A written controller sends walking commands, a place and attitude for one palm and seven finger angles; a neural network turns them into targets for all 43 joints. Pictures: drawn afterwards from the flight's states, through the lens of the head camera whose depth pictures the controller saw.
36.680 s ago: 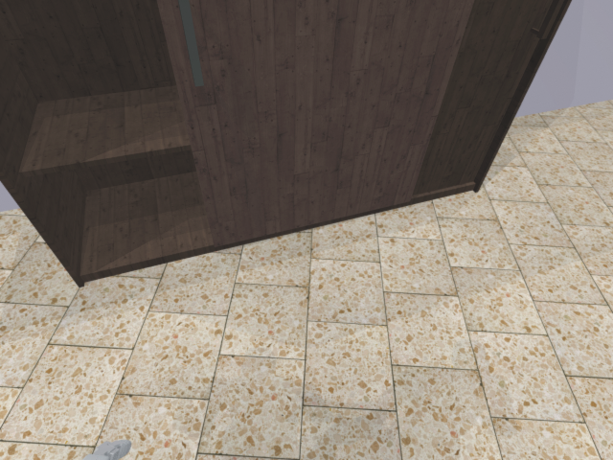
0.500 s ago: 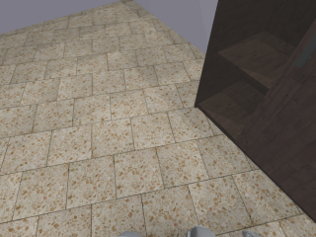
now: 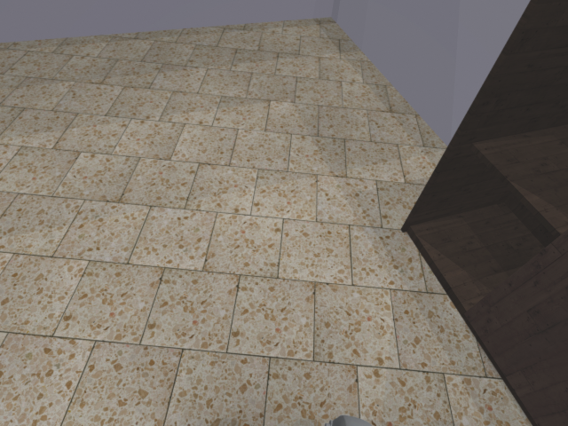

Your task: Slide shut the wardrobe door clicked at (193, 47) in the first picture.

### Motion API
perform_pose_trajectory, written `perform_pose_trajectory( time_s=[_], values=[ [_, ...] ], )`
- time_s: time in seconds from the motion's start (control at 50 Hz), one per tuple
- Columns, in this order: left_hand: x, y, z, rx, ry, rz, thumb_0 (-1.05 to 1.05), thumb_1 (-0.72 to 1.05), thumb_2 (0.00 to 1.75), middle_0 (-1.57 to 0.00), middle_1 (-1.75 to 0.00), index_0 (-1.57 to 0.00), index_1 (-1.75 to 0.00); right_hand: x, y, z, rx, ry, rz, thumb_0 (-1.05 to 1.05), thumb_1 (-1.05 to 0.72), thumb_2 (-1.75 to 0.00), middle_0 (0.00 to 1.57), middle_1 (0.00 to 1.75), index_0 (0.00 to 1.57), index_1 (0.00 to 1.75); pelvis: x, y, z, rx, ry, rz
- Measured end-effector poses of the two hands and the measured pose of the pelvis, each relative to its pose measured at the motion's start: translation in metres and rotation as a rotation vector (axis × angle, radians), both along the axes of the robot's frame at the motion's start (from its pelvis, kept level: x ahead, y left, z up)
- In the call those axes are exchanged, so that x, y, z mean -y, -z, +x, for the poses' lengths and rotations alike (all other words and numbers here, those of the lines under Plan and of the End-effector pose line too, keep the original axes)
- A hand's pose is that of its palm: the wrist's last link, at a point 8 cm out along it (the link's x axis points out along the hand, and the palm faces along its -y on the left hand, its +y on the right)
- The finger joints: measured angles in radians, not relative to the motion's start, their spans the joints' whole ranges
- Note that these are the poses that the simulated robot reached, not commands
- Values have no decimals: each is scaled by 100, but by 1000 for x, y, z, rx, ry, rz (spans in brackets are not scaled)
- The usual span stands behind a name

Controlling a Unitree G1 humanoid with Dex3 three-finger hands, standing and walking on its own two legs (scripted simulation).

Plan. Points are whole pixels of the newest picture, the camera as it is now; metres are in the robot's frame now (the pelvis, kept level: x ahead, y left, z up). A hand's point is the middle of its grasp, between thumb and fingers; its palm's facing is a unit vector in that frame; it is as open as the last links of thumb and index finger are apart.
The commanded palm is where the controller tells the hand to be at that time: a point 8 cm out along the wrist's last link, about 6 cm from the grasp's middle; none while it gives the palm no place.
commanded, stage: walk to a spot facing it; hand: right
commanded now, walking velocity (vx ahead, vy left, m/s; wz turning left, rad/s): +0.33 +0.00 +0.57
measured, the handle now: out of the picture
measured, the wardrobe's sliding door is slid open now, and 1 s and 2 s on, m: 0.41 0.41 0.41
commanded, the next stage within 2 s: turn to face it in 0.90 s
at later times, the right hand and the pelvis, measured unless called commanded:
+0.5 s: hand (398, 330) +0.31 -0.19 -0.14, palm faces -0.28 +0.94 -0.18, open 7.4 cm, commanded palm none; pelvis +0.15 -0.03 +0.02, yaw +17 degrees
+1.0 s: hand (319, 243) +0.50 -0.05 -0.17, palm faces -0.50 +0.85 -0.16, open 7.2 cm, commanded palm none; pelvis +0.35 +0.07 +0.00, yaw +31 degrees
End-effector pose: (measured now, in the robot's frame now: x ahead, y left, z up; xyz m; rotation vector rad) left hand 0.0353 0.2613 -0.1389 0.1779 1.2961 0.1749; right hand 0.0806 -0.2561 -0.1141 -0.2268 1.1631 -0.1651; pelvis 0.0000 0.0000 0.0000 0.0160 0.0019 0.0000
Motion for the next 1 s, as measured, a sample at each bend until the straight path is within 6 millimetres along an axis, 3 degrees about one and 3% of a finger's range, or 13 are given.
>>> perform_pose_trajectory(
  time_s=[0.16, 0.24, 0.28, 0.38, 0.48, 0.62, 0.72, 0.78, 0.88, 1.0],
  values=[
    [1, -31, 67, 146, -40, 45, 1, 90, 90, -20, -30, -20, -30, 0, 9, -3, -151, -34, 48, 1, -91, -90, 20, 30, 20, 30, 12, -11, 41, -4, -93, -14],
    [14, -35, 105, 221, -46, 85, 1, 90, 90, -20, -30, -20, -30, 14, 28, 16, -195, -48, 77, 1, -91, -90, 20, 30, 20, 30, 28, -1, 71, 1, -140, 0],
    [21, -34, 114, 249, -57, 106, 1, 90, 90, -20, -30, -20, -30, 21, 37, 35, -214, -73, 81, 1, -91, -90, 20, 30, 20, 30, 35, 4, 84, 6, -167, 7],
    [40, -39, 91, 166, -138, 83, 0, 90, 90, -20, -30, -20, -30, 22, 25, 120, -141, -174, 83, 1, -91, -90, 20, 30, 19, 30, 36, -8, 112, 6, -221, 16],
    [57, -35, 51, 7, -263, 32, 1, 90, 90, -20, -30, -20, -30, -4, 3, 218, -14, -282, 87, 1, -92, -90, 19, 30, 19, 30, 30, -19, 143, -5, -287, 11],
    [66, -21, 11, -167, -461, -43, 1, 90, 90, -20, -30, -20, -30, -80, -14, 347, 86, -479, 67, 1, -92, -90, 19, 30, 19, 30, 1, -13, 195, -5, -379, -6],
    [49, 2, 12, -253, -545, -96, 1, 90, 90, -20, -30, -20, -30, -145, -5, 420, 214, -568, 65, 1, -91, -90, 19, 30, 19, 30, -41, 12, 232, 9, -426, -29],
    [21, 6, 46, -212, -570, -72, 1, 90, 90, -20, -30, -20, -30, -162, 0, 426, 178, -574, 66, 1, -91, -90, 19, 30, 19, 30, -50, 10, 250, 24, -456, -10],
    [-29, -12, 137, -18, -561, 9, 1, 91, 90, -20, -30, -20, -30, -171, 11, 416, 2, -589, 72, 1, -91, -90, 20, 30, 20, 30, -62, -5, 288, 8, -502, -6],
    [-61, -27, 238, 138, -507, 84, 1, 91, 90, -20, -30, -19, -30, -157, 27, 443, -68, -534, 88, 0, -94, -90, 20, 30, 20, 30, -72, -2, 346, 7, -536, 17]
  ],
)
